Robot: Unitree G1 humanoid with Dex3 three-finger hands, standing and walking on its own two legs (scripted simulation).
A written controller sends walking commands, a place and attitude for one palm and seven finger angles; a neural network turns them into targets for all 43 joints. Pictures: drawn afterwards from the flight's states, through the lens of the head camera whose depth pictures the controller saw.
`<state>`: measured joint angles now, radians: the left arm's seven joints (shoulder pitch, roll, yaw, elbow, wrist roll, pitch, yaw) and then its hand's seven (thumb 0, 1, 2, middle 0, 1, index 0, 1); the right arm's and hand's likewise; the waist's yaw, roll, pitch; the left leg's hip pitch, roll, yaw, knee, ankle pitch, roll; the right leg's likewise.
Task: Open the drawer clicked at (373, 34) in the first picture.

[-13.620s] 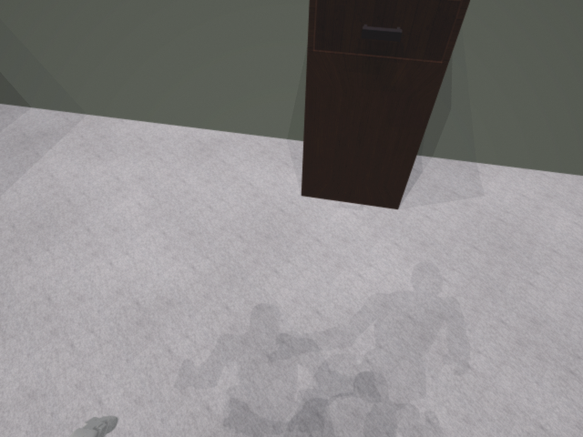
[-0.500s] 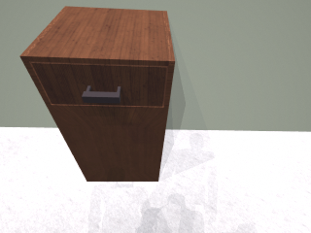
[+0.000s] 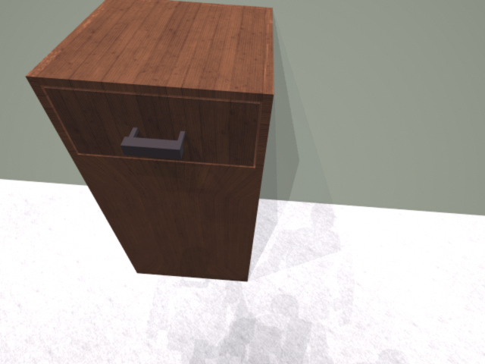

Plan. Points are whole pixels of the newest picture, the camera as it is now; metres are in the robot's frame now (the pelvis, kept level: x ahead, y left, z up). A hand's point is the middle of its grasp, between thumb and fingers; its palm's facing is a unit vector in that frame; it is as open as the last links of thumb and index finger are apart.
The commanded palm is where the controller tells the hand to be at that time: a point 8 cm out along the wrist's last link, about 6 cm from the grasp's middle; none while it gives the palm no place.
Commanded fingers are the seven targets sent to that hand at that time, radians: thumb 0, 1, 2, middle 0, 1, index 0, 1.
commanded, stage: come to a stop and stand still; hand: left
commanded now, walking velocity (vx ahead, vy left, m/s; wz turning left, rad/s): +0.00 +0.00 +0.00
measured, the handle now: (155, 140) +0.52 +0.23 +0.05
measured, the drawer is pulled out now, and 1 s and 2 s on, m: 0.00 0.00 0.00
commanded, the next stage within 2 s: look again from close up in 0.46 s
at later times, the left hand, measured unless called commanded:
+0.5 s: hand out of the picture -0.04 +0.16 -0.17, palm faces +0.03 -0.99 -0.17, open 7.4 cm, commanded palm none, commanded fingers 0.00 0.90 0.90 -0.20 -0.30 -0.20 -0.30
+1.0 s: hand out of the picture +0.02 +0.19 -0.17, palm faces +0.02 -0.98 -0.17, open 7.3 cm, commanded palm none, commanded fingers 0.00 0.90 0.90 -0.20 -0.30 -0.20 -0.30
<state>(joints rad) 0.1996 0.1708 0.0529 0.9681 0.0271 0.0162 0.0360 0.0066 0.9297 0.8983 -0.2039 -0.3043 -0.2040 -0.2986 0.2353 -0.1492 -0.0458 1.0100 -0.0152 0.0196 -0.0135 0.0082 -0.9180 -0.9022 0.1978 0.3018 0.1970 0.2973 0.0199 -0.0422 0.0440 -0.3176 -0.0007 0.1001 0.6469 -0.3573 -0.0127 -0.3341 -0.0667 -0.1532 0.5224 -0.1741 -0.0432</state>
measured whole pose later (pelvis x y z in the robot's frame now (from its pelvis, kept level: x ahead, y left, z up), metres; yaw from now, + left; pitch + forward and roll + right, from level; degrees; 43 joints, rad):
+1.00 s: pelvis +0.00 +0.02 +0.00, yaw +0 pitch -1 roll -1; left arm 0.30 0.18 -0.01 1.03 0.01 -0.01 0.04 0.01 0.92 0.90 -0.20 -0.30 -0.20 -0.30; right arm 0.28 -0.15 0.02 1.09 -0.02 -0.01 -0.02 0.01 -0.92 -0.90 0.20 0.30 0.20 0.30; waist 0.00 -0.03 0.00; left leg -0.25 0.00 0.10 0.49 -0.22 0.05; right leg -0.14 -0.01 -0.05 0.47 -0.30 0.00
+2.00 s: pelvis +0.01 +0.00 -0.01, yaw +1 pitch +4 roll +1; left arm 0.31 0.42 -0.06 -0.15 0.97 0.00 0.25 0.01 0.07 0.54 -0.28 -0.84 -0.28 -0.83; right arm 0.13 -0.22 0.02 0.59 -0.04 0.14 0.00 0.02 -0.91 -0.90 0.20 0.30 0.20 0.30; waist 0.09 0.06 -0.05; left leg -0.43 -0.01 0.07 0.65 -0.30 0.04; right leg -0.35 0.03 -0.01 0.67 -0.40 -0.05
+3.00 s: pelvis -0.01 +0.03 +0.01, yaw +4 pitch +0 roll +0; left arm -0.14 0.58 -0.01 -0.08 0.82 -0.02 -0.07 0.00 -0.49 0.30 -0.32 -1.21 -0.32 -1.20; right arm 0.13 -0.27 0.00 0.64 0.02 0.17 0.01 0.02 -0.91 -0.90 0.20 0.30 0.20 0.30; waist 0.09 0.09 0.02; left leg -0.27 -0.05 0.04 0.43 -0.17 0.07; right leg -0.17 0.00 -0.04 0.44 -0.27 -0.01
